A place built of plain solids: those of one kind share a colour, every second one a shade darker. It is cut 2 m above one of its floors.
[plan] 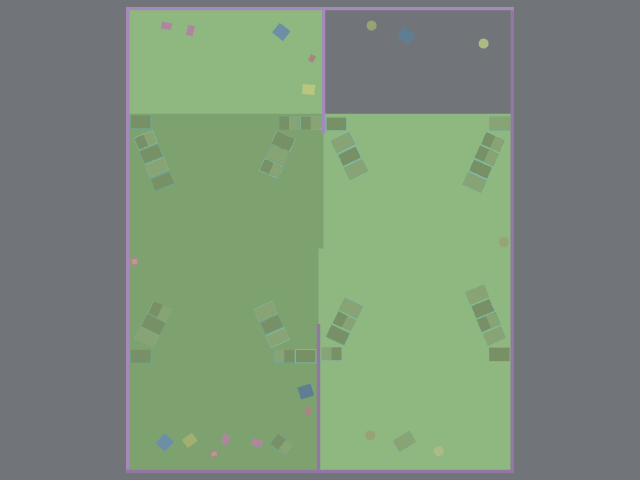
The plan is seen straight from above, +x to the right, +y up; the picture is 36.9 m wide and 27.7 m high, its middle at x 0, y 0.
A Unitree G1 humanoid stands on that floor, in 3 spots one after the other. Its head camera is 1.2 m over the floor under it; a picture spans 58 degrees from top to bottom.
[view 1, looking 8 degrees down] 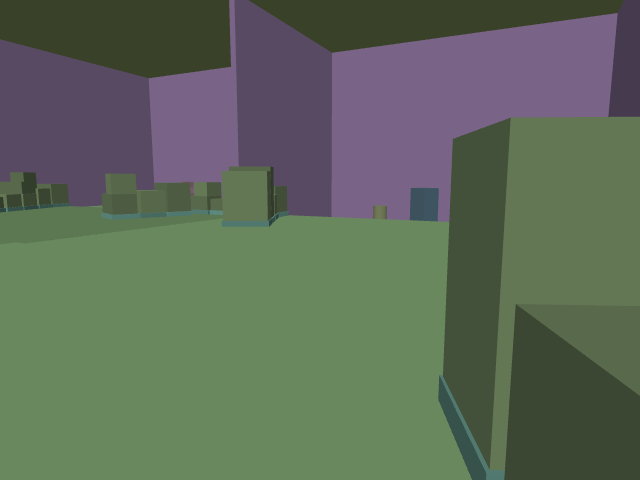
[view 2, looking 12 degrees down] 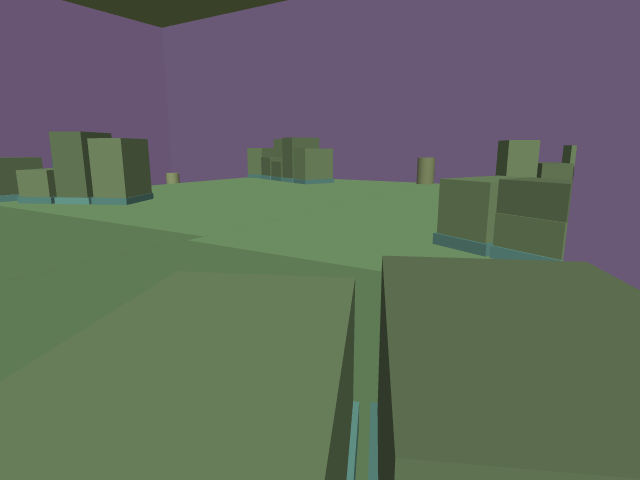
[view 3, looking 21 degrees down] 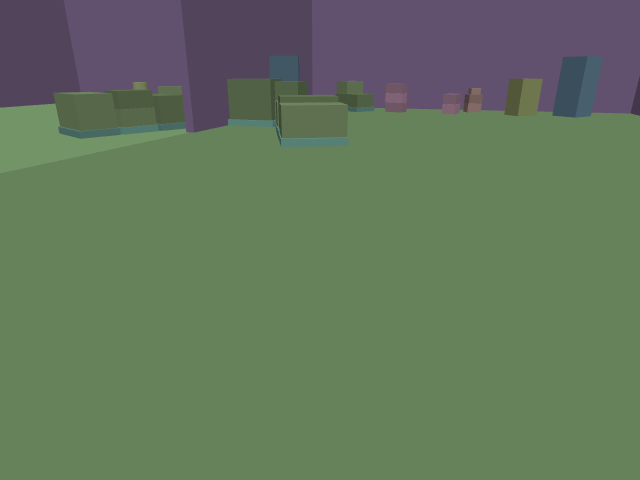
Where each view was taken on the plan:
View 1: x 8.76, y -5.30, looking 116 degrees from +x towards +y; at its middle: floor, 8.62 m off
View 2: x -3.92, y -4.96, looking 32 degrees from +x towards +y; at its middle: floor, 5.77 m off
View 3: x -5.64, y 3.61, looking -73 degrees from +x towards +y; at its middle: floor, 3.35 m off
